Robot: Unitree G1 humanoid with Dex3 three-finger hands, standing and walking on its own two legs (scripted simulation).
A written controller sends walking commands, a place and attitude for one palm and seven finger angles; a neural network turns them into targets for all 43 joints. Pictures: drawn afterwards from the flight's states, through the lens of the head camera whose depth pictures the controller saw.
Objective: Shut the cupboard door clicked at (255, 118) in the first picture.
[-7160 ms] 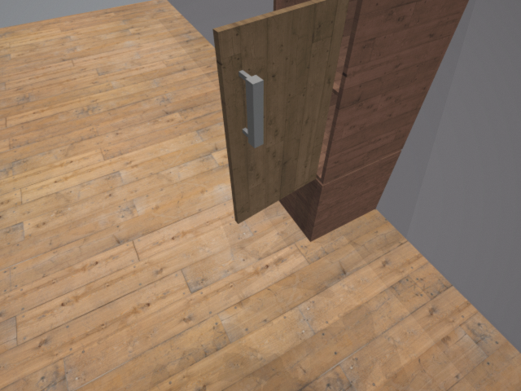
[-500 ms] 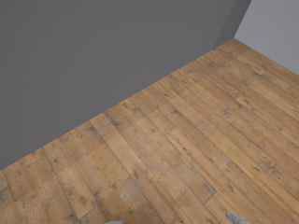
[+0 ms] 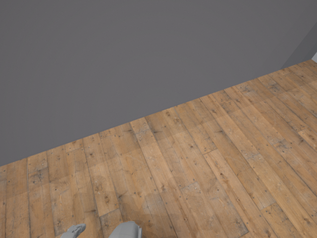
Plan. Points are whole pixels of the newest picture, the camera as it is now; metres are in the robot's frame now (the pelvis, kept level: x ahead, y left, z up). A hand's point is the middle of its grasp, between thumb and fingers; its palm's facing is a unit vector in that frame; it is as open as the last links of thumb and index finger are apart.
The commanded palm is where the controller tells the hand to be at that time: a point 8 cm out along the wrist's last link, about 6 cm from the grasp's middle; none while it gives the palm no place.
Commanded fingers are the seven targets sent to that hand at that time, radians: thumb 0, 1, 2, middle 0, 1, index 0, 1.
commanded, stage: walk to a spot facing it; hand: left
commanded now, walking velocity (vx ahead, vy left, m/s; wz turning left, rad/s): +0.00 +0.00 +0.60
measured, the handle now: out of the picture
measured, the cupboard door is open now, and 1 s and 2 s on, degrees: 97 97 97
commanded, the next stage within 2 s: none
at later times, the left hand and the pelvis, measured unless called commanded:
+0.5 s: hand out of the picture +0.06 +0.22 -0.16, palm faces +0.31 -0.91 -0.29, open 7.4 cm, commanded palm none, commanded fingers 0.00 0.90 0.90 -0.20 -0.30 -0.20 -0.30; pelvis +0.02 -0.02 -0.01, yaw +18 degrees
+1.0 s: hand out of the picture +0.01 +0.22 -0.16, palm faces +0.58 -0.77 -0.25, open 7.4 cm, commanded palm none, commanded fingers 0.00 0.90 0.90 -0.20 -0.30 -0.20 -0.30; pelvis +0.05 -0.01 +0.00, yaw +36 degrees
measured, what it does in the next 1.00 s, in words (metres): steps on the spot, turning left: left foot, then right foot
